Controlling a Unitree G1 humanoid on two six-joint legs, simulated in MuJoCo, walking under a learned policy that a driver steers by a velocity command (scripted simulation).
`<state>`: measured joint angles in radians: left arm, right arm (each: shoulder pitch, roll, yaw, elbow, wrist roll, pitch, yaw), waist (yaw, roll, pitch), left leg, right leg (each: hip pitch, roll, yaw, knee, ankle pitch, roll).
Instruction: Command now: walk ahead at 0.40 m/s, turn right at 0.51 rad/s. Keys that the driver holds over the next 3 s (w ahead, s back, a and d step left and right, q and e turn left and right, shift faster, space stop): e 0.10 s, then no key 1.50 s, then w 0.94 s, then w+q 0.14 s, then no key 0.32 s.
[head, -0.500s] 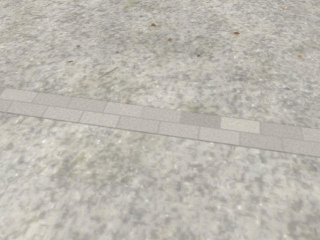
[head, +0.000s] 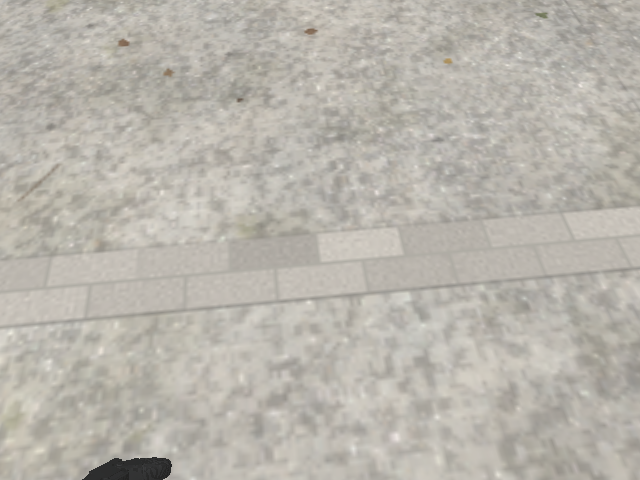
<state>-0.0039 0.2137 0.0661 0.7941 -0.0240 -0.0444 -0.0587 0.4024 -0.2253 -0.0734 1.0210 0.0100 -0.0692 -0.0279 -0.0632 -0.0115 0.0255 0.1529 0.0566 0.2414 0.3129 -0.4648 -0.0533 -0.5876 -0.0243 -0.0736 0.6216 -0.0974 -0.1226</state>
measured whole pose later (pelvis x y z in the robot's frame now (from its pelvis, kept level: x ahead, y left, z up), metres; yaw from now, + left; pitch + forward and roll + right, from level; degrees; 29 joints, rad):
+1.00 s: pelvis +0.21 +0.00 +0.02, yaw -9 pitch -1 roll +0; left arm 0.21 0.22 0.05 0.93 0.00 0.00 0.02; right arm 0.11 -0.22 -0.05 0.95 0.00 -0.01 -0.03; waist 0.00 0.00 0.04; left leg -0.28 0.00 -0.01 0.54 -0.24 -0.01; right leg -0.15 0.06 0.06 0.54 -0.36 -0.04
